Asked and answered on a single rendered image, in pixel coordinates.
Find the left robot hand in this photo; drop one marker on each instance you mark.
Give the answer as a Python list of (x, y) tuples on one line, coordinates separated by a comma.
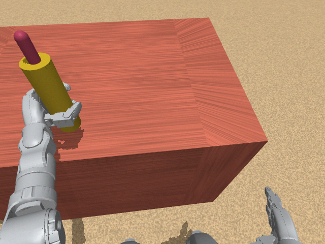
[(34, 111)]

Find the left robot arm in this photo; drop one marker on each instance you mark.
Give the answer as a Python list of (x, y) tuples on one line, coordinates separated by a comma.
[(31, 216)]

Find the right robot hand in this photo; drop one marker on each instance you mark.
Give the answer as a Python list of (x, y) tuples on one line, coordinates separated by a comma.
[(279, 219)]

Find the bottle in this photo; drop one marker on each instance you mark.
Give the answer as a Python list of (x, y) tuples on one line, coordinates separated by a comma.
[(44, 78)]

